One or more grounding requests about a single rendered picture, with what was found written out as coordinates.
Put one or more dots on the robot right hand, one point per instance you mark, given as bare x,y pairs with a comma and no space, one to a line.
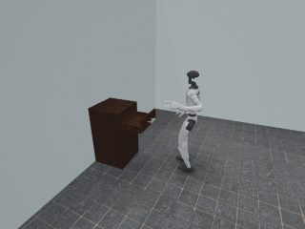
182,112

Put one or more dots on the robot left hand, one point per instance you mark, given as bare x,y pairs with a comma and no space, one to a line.
174,105

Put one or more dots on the drawer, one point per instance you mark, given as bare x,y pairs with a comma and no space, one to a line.
136,122

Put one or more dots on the cabinet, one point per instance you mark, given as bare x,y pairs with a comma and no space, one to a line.
112,146

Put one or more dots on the handle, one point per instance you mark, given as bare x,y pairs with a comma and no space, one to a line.
153,120

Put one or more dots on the robot head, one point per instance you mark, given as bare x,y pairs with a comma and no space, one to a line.
192,75

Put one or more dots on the robot left shin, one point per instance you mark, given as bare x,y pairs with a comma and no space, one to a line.
185,154

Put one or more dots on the robot left upper arm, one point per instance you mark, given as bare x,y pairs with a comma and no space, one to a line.
194,99

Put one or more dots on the left robot forearm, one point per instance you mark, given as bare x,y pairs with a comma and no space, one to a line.
189,109

